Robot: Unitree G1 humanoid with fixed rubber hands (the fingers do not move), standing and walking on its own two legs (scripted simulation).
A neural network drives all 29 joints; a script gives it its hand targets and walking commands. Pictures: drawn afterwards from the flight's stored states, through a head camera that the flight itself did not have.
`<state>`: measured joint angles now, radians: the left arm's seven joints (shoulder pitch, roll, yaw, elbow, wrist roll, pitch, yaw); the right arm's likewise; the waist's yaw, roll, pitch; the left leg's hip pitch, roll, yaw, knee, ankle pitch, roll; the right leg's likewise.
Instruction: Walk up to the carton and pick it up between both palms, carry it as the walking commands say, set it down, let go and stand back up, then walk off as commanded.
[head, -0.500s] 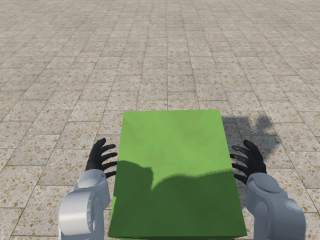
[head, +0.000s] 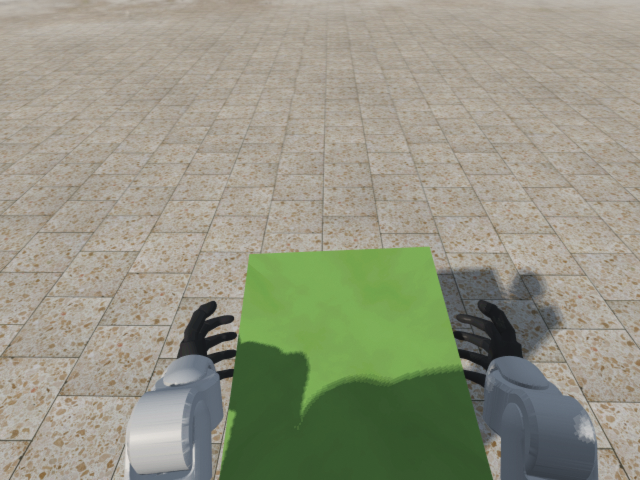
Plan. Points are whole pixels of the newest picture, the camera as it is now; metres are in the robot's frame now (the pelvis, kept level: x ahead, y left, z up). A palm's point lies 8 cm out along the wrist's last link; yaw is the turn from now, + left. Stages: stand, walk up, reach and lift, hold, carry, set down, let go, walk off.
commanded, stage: carry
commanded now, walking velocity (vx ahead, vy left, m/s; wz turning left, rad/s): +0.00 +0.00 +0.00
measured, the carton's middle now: (344, 373) +0.29 +0.01 +0.02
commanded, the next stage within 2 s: none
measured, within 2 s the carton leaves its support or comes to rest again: neither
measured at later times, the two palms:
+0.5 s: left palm (200, 367) +0.24 +0.17 +0.10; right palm (499, 374) +0.25 -0.16 +0.10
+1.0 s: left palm (200, 356) +0.27 +0.18 +0.08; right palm (481, 363) +0.27 -0.15 +0.08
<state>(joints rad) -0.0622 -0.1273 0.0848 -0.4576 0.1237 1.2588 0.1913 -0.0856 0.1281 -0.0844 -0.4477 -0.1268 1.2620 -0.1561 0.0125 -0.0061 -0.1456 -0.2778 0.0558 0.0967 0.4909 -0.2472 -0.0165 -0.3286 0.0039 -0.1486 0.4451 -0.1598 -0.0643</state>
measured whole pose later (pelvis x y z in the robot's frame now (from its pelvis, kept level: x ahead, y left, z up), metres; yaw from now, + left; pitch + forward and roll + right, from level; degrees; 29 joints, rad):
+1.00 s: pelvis +0.01 +0.01 +0.00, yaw +0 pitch +3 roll +0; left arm -0.10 -0.13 0.10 -0.29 0.15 1.11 0.17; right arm -0.10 0.13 -0.10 -0.30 -0.15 1.11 -0.14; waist 0.00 0.00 -0.12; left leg -0.28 0.04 0.09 0.51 -0.27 0.00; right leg -0.33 -0.02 -0.13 0.48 -0.19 -0.04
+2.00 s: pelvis +0.02 +0.02 +0.00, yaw +0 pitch +3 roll +0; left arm -0.07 -0.13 0.09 -0.39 0.13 1.17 0.18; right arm -0.07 0.13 -0.09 -0.40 -0.12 1.18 -0.16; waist -0.01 0.00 -0.12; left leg -0.26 0.04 0.10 0.51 -0.30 0.00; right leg -0.32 -0.01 -0.12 0.49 -0.21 -0.04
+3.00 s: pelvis -0.10 +0.02 -0.02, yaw +1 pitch +1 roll +0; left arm -0.05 -0.13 0.06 -0.54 0.12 1.25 0.19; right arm -0.06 0.13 -0.09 -0.54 -0.11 1.25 -0.16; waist -0.01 -0.02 -0.05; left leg -0.49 0.03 0.09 0.73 -0.35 0.00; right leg -0.52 -0.07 -0.16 0.56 -0.06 -0.05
